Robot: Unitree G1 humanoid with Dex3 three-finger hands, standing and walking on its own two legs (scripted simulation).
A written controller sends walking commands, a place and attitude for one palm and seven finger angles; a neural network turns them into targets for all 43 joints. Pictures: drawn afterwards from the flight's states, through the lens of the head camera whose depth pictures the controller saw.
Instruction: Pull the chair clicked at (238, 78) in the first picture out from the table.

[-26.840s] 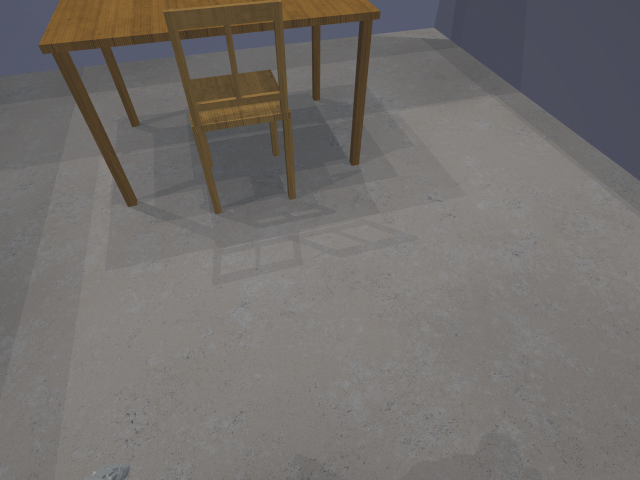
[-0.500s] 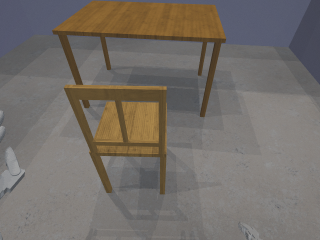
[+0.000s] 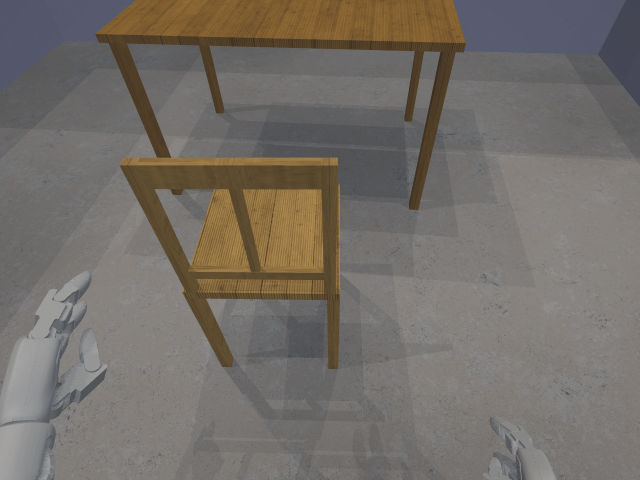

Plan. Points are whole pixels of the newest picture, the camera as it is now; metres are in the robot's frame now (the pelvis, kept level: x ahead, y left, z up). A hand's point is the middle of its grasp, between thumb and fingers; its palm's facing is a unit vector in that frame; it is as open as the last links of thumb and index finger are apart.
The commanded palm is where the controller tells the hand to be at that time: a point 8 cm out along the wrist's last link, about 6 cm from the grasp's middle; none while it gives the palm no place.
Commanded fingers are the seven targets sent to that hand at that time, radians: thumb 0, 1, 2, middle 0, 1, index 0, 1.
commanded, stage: let the arm hang, fingers relaxed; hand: left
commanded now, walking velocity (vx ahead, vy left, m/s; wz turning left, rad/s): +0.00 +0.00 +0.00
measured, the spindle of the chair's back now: (246, 232) +0.58 +0.19 -0.11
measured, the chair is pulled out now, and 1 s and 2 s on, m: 0.62 0.62 0.62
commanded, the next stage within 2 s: look to check the result in 1.02 s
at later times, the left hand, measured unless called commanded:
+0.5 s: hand out of the picture -0.04 +0.18 -0.16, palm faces +0.01 -0.97 -0.24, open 7.2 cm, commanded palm none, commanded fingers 0.00 0.90 0.90 -0.20 -0.30 -0.20 -0.30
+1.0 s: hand out of the picture -0.03 +0.13 -0.17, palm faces +0.03 -0.99 -0.17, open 7.4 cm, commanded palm none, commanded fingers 0.00 0.90 0.90 -0.20 -0.30 -0.20 -0.30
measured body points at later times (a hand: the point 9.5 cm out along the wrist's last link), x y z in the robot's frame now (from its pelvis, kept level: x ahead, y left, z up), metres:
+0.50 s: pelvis -0.02 -0.01 +0.00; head +0.00 -0.02 +0.45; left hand -0.04 +0.23 -0.14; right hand -0.06 -0.25 -0.15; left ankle -0.02 +0.10 -0.74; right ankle -0.01 -0.11 -0.74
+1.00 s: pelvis -0.02 -0.02 +0.00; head +0.00 -0.03 +0.45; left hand -0.03 +0.19 -0.15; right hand -0.05 -0.21 -0.16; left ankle -0.02 +0.10 -0.74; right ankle -0.01 -0.11 -0.74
